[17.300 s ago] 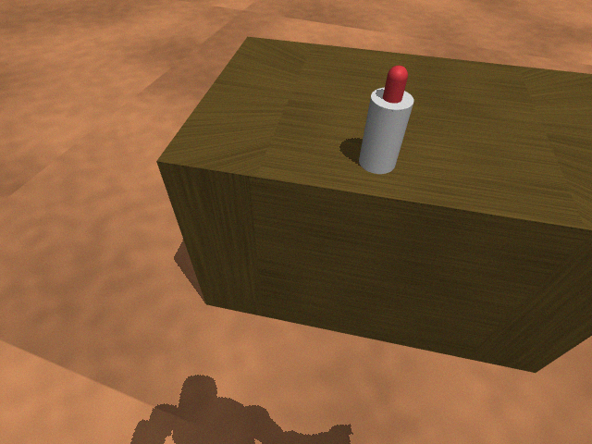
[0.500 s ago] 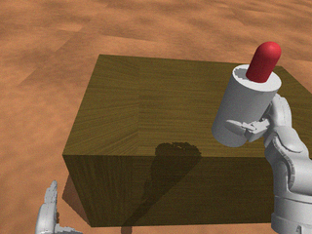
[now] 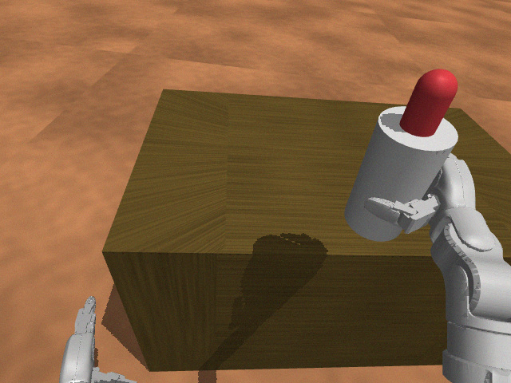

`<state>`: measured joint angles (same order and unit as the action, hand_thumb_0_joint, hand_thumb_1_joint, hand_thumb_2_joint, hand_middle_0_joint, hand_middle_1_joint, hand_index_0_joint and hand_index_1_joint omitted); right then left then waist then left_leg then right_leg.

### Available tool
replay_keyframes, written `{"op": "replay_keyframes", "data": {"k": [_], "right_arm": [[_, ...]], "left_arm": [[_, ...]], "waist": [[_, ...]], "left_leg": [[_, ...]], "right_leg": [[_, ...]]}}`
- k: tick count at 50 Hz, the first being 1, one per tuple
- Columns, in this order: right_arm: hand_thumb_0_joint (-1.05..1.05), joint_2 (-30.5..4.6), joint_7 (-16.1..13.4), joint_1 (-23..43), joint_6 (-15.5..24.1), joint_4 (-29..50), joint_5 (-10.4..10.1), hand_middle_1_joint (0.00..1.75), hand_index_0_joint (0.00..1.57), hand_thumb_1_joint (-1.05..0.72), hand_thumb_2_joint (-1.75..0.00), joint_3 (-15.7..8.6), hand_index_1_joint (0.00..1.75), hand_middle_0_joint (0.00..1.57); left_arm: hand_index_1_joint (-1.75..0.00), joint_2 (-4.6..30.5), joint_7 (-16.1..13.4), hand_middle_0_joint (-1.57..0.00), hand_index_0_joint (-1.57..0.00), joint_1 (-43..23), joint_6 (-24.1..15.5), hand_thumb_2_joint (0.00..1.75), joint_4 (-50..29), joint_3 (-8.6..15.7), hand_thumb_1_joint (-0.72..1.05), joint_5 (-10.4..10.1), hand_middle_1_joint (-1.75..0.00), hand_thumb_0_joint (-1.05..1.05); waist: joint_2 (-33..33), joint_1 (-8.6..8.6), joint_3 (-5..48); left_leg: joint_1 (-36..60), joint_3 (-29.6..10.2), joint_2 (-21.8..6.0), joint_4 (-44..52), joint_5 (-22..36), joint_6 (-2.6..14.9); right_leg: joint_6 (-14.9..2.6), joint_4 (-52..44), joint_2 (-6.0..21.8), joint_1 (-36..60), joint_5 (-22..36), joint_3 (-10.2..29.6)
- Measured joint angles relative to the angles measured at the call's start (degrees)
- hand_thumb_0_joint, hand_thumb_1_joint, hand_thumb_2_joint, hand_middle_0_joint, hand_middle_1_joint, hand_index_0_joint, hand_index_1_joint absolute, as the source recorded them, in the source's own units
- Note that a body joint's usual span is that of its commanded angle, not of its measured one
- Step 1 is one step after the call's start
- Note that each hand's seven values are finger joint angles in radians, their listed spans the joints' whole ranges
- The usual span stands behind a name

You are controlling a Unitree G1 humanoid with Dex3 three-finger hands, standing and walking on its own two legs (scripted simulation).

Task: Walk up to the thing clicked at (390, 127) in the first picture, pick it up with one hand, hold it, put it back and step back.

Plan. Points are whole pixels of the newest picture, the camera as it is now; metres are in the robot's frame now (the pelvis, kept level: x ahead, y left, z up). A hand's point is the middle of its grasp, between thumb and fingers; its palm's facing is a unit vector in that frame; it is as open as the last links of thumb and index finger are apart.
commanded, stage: hold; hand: right
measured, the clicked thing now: (400, 160) +0.32 -0.16 +0.26
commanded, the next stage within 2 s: crouch in 0.82 s
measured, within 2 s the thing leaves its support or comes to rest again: neither
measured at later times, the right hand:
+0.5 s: hand (393, 189) +0.32 -0.17 +0.21, palm faces +0.13 +0.99 -0.06, open 11.8 cm
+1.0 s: hand (393, 182) +0.33 -0.16 +0.22, palm faces +0.13 +0.99 -0.05, open 11.8 cm
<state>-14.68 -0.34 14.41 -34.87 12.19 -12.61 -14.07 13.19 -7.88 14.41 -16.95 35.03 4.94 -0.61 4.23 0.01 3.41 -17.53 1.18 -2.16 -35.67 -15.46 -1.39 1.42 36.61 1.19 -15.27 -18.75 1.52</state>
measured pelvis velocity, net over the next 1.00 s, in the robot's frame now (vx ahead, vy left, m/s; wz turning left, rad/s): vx -0.01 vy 0.00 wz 0.00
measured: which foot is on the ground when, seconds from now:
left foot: down 0.00-1.00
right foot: down 0.00-1.00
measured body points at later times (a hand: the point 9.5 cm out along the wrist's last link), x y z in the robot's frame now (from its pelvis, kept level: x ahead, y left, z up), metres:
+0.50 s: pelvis +0.00 +0.00 +0.00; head -0.04 +0.03 +0.45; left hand +0.17 +0.26 -0.06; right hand +0.31 -0.22 +0.21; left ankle +0.04 +0.13 -0.72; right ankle +0.01 -0.14 -0.72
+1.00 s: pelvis -0.01 +0.00 +0.00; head -0.05 +0.03 +0.45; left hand +0.17 +0.27 -0.05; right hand +0.31 -0.22 +0.22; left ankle +0.04 +0.13 -0.72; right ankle +0.01 -0.14 -0.72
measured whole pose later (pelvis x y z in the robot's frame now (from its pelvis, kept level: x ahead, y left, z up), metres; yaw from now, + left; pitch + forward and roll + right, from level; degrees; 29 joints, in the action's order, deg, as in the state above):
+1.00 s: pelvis -0.01 +0.00 +0.00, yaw +0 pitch -3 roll +0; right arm -14.8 0.0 17.4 -35.0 7.9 -12.3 -13.9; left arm 13.5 -7.8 14.1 -17.7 35.1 5.1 -0.5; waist 4.3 0.2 3.5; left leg -18.0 1.4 -2.2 -36.3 -15.3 -1.2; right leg 1.6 36.9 1.2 -15.7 -18.3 1.8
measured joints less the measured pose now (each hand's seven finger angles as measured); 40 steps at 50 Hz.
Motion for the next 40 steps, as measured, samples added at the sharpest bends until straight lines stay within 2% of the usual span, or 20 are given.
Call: {"op": "replay_keyframes", "data": {"k": [20, 33, 40], "right_arm": [[-0.01, 0.2, 0.1, 0.5, -0.4, -1.4, 0.4, 1.01, 0.62, 0.61, -1.05, 0.3, 1.03, 0.58], [-0.01, 0.0, -0.3, -0.4, 0.3, -0.7, -0.2, 1.01, 0.62, 0.61, -1.05, 0.3, 1.03, 0.58], [-0.01, 0.0, -0.2, 0.7, 0.0, -1.5, 0.0, 1.01, 0.62, 0.61, -1.05, 0.3, 1.04, 0.58]], "left_arm": [[-0.05, 0.1, 0.3, -0.06, -0.04, -0.1, -0.4, 0.06, 0.0, 0.2, -0.54, -0.1, -0.04, -0.01], [-0.05, -0.1, -0.2, -0.05, -0.04, -0.7, -0.4, 0.06, -0.1, -0.3, -0.54, 0.2, -0.04, -0.01], [-0.05, 0.0, -0.1, -0.05, -0.04, -0.3, -0.5, 0.06, -0.2, 0.1, -0.54, 0.1, -0.04, -0.01]], "waist": [[-0.1, -0.14, -0.2], [0.2, 0.27, 0.1], [0.3, -0.14, 0.2]], "left_leg": [[-0.2, 0.0, 0.0, -0.1, 0.4, 0.09], [-0.4, 0.1, 0.1, -0.5, 0.1, 0.16], [-0.1, 0.3, 0.0, -0.6, -0.1, 0.19]], "right_leg": [[0.07, 0.1, 0.0, -0.2, 0.4, 0.1], [0.16, 0.4, 0.1, -0.4, 0.2, 0.1], [0.2, 0.5, 0.0, -0.2, 0.1, 0.3]]}}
